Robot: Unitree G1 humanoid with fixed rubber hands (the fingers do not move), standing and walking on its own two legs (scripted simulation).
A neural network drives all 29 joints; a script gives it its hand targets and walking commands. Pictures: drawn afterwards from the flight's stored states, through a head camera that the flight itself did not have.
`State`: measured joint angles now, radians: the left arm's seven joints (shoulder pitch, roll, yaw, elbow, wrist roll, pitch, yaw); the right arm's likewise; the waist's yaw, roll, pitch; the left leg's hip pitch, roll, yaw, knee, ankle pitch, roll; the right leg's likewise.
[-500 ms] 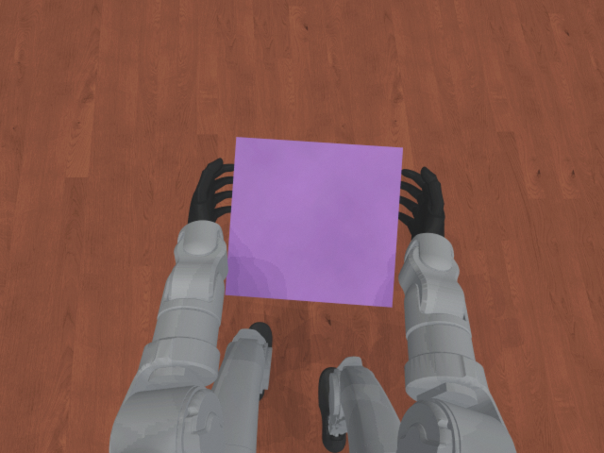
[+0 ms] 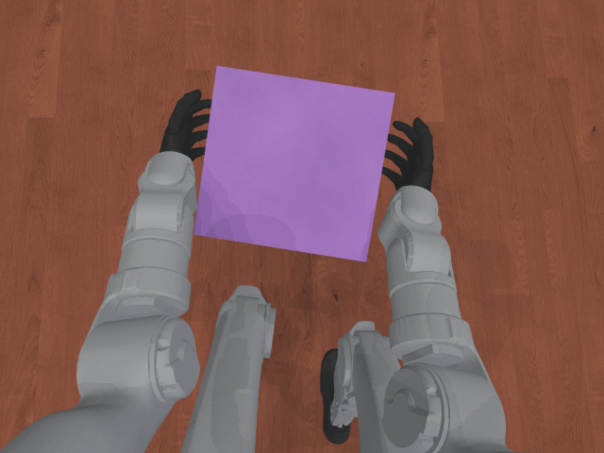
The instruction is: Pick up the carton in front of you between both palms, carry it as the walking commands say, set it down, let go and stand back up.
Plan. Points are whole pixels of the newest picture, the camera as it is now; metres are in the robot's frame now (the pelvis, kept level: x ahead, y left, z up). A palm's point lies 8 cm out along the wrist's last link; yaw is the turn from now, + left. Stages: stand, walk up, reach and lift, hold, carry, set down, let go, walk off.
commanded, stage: set down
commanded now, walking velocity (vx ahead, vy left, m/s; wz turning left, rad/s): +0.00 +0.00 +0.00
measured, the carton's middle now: (296, 174) +0.47 +0.09 -0.19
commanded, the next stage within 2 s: none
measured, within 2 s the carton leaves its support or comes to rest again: rests again in 1.40 s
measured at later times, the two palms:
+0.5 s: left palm (186, 162) +0.47 +0.27 -0.25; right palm (361, 186) +0.49 -0.02 -0.23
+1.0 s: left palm (196, 164) +0.49 +0.28 -0.32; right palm (356, 193) +0.50 -0.03 -0.32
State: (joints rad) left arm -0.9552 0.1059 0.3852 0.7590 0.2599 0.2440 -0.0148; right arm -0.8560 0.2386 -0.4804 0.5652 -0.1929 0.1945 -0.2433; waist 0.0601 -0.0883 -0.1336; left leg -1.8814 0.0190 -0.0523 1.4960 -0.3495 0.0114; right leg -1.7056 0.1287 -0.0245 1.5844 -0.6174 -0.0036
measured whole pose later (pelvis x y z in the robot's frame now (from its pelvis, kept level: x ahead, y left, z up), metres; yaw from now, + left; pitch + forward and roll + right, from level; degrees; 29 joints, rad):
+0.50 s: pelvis -0.03 +0.01 -0.12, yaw -3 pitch +42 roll -9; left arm -1.30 0.28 0.28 0.89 0.19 0.31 0.01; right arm -1.20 0.13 -0.53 0.69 -0.15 0.23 -0.24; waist 0.09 -0.12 0.08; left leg -2.26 0.00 -0.07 1.87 -0.36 0.04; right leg -2.04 0.16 -0.05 1.97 -0.69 0.04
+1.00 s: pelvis -0.04 +0.00 -0.17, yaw -4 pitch +37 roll -5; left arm -1.53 0.44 0.20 1.10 0.05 0.26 -0.06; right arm -1.37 0.02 -0.40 0.81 -0.02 0.22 -0.25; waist 0.11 -0.13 0.33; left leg -2.32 0.06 -0.04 2.04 -0.37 0.05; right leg -2.13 0.22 -0.03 2.17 -0.70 0.06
